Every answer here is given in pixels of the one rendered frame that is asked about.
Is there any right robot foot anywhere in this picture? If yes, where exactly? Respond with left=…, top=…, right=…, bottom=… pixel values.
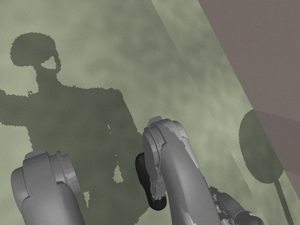
left=135, top=152, right=167, bottom=211

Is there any right robot arm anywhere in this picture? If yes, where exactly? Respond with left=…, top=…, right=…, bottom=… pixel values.
left=234, top=211, right=265, bottom=225

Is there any right robot hand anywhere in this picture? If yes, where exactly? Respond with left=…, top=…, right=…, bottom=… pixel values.
left=209, top=186, right=245, bottom=225

